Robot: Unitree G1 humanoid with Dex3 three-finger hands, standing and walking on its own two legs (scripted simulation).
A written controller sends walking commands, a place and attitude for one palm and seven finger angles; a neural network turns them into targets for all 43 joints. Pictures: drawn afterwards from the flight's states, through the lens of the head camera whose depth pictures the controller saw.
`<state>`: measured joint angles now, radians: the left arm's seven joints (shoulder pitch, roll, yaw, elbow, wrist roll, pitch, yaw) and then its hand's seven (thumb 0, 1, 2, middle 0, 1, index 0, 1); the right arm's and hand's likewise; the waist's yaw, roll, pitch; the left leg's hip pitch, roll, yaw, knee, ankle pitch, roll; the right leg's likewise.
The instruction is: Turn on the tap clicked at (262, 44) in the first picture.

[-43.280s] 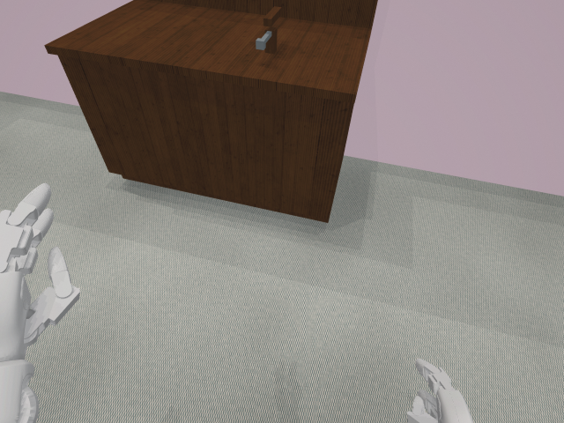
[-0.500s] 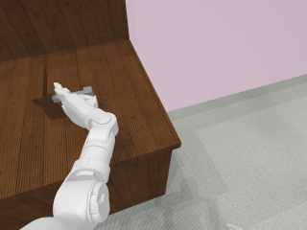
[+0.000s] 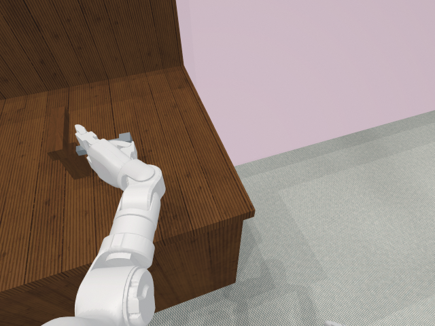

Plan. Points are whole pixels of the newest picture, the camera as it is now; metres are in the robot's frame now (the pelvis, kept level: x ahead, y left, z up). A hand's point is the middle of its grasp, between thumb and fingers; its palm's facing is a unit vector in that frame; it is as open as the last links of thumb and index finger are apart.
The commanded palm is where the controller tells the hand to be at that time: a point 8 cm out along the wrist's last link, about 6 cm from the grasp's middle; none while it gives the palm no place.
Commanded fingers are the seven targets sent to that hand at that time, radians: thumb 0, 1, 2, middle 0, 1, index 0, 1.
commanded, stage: lift the hand up off the lever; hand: left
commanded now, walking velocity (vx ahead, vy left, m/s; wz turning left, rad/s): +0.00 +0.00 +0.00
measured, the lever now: (126, 141) +0.50 +0.21 +0.05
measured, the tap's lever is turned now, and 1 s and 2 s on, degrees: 86 86 86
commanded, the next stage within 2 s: draw the hand back beside the body in 0.74 s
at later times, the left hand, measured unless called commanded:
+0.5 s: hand (122, 146) +0.42 +0.17 +0.12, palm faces +0.79 -0.60 -0.12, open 7.8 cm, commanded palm +0.36 +0.19 +0.13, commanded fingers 0.00 0.90 0.90 -0.15 -0.15 -0.15 -0.15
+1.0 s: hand (142, 143) +0.41 +0.13 +0.14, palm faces +0.47 -0.88 -0.10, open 7.8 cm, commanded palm +0.34 +0.20 +0.14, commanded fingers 0.00 0.90 0.90 -0.16 -0.18 -0.16 -0.18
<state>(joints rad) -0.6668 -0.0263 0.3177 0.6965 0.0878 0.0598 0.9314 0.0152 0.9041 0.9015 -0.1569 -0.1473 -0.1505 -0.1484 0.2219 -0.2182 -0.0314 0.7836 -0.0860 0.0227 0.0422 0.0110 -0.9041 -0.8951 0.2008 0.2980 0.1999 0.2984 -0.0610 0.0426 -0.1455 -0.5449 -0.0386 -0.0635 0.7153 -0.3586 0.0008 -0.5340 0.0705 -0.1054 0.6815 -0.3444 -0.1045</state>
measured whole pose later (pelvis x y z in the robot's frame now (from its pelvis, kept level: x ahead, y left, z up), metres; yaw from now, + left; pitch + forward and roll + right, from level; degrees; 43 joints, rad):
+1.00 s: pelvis -0.01 +0.00 +0.01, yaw -2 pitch +5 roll +1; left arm -0.46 0.04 0.13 0.40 0.02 0.13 0.55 0.02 0.91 0.90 -0.16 -0.15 -0.15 -0.15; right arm 0.19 -0.21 0.00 0.71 -0.02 0.11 -0.04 0.01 -0.90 -0.89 0.20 0.30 0.20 0.30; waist -0.02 0.03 -0.09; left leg -0.36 -0.03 -0.02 0.59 -0.31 0.01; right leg -0.38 0.07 -0.06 0.59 -0.30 -0.10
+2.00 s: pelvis +0.01 +0.03 +0.03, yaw -2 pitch -5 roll +0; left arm 0.39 0.34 0.24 -0.35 -0.09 -0.09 0.10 0.01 0.90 0.90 -0.21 -0.29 -0.20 -0.29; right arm 0.18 -0.23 0.01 0.64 0.01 -0.02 -0.03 0.01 -0.90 -0.90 0.20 0.30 0.20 0.30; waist 0.05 0.07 0.03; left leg -0.06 -0.05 -0.02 0.39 -0.25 0.04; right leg -0.06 0.06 -0.04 0.35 -0.22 -0.06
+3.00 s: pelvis -0.06 +0.05 +0.02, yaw -2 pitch +0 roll -2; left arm 0.52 0.39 0.33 -0.47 -0.04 -0.19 0.13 0.01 0.89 0.90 -0.22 -0.30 -0.21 -0.30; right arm 0.21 -0.25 -0.01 0.56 0.02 0.00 -0.06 0.01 -0.90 -0.90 0.20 0.30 0.20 0.30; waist 0.02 0.05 0.03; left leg -0.34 -0.05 -0.01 0.52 -0.19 0.07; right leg -0.32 0.05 -0.05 0.45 -0.15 -0.03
